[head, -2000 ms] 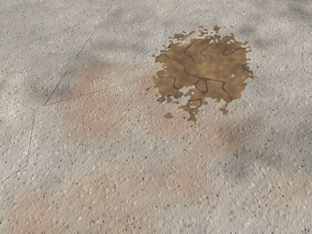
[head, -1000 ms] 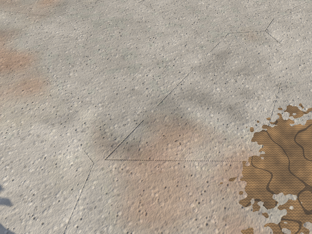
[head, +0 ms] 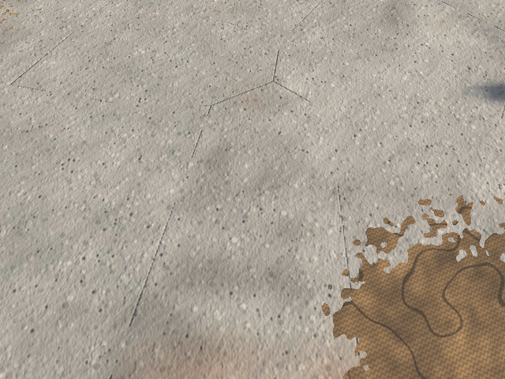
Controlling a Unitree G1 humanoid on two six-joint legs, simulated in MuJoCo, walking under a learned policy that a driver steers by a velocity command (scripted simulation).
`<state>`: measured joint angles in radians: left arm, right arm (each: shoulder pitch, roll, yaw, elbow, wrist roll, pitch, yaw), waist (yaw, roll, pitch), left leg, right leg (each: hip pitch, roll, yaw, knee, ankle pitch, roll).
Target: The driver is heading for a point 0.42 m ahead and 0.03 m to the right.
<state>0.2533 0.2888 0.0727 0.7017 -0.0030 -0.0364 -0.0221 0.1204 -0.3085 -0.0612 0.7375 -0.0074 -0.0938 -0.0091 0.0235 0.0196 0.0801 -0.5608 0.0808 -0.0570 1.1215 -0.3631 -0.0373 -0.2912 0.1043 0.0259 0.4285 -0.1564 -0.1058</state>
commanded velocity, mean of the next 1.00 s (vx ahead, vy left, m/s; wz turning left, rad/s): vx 0.07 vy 0.00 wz -0.33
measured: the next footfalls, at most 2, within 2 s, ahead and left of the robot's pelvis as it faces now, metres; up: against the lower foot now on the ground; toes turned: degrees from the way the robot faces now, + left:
left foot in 0.26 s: +0.29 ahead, +0.12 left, +0.00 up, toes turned -17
right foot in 0.64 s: +0.15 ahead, -0.11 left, +0.00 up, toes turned -16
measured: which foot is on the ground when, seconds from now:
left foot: up 0.00-0.24, down 0.26-1.00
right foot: down 0.00-0.26, up 0.28-0.62, down 0.64-1.00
